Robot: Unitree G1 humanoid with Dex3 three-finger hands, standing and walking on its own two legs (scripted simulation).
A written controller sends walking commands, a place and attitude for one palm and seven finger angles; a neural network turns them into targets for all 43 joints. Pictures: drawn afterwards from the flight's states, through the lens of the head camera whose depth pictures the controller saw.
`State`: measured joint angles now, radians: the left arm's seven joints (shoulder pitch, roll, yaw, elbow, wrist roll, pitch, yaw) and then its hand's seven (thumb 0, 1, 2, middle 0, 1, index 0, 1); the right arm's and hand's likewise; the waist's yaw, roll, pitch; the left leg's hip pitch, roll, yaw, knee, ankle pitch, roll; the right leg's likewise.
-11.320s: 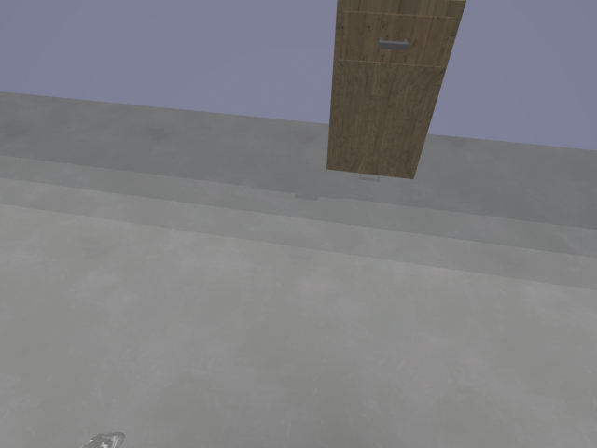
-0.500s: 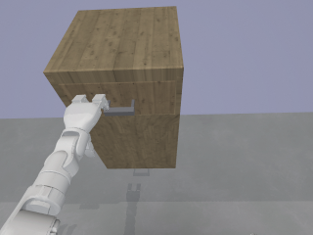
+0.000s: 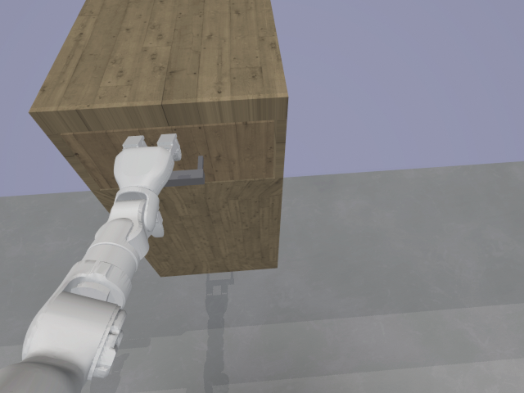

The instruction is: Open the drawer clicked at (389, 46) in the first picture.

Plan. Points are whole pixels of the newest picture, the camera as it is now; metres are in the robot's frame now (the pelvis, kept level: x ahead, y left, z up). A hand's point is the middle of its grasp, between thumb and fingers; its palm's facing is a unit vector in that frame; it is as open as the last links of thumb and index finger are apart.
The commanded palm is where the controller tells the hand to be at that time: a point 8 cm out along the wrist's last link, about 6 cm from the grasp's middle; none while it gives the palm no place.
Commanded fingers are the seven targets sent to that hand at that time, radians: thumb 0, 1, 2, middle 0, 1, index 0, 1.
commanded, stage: move the hooked fingers above the handle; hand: left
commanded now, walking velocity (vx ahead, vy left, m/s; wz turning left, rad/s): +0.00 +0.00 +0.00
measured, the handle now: (178, 170) +0.55 +0.17 -0.06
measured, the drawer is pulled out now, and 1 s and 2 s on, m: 0.00 0.00 0.00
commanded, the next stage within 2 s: lower the fingers behind the handle in 1.02 s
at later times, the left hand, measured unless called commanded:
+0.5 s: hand (177, 171) +0.50 +0.15 +0.00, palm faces -0.05 -0.03 -1.00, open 13.8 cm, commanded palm +0.48 +0.17 +0.05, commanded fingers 0.00 -0.50 0.30 -0.30 -1.20 -0.30 -1.20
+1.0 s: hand (173, 175) +0.50 +0.16 +0.00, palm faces -0.03 -0.04 -1.00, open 13.8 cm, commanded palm +0.48 +0.17 +0.05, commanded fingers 0.00 -0.50 0.30 -0.30 -1.20 -0.30 -1.20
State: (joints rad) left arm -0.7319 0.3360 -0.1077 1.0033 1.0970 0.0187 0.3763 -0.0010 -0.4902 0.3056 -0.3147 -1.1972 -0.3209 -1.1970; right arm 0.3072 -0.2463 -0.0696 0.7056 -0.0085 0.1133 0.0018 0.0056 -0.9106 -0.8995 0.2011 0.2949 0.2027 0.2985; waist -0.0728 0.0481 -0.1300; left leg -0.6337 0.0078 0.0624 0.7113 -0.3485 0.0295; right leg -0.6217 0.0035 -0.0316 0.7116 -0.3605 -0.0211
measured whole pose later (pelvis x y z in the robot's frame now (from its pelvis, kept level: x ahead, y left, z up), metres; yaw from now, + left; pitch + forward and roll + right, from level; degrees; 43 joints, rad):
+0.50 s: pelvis -0.01 +0.01 -0.02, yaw -1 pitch +22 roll -1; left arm -0.95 0.37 -0.06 1.21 1.10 0.07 0.41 0.00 -0.49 0.31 -0.31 -1.20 -0.32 -1.20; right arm 0.40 -0.25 -0.06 0.73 -0.03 0.08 0.01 0.00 -0.91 -0.90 0.20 0.29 0.20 0.30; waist -0.17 0.06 -0.16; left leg -0.84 0.03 0.07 0.84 -0.39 0.04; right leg -0.82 0.02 -0.03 0.81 -0.38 -0.01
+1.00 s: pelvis +0.00 +0.01 -0.01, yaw +0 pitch +21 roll -1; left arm -0.90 0.34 -0.10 1.17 1.10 0.05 0.43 0.00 -0.49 0.31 -0.32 -1.20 -0.32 -1.20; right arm 0.34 -0.25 -0.06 0.71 -0.03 0.10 0.01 0.00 -0.91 -0.90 0.20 0.29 0.20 0.30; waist -0.14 0.06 -0.16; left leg -0.80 0.02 0.05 0.83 -0.40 0.04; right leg -0.77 0.01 -0.04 0.79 -0.39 -0.01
